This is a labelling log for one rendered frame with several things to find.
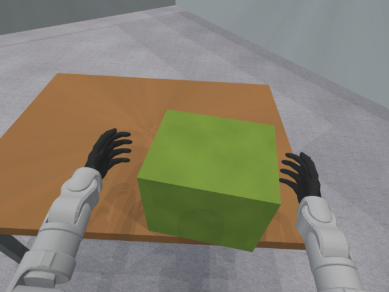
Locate robot left hand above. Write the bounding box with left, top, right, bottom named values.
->
left=84, top=128, right=132, bottom=179

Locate robot right hand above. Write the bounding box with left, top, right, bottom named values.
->
left=279, top=152, right=321, bottom=203

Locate table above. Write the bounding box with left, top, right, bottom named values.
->
left=0, top=73, right=306, bottom=264

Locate carton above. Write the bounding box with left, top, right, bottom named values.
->
left=137, top=109, right=281, bottom=252

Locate left robot forearm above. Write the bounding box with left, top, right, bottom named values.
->
left=5, top=167, right=103, bottom=292

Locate right robot forearm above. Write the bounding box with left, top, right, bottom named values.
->
left=296, top=196, right=367, bottom=292

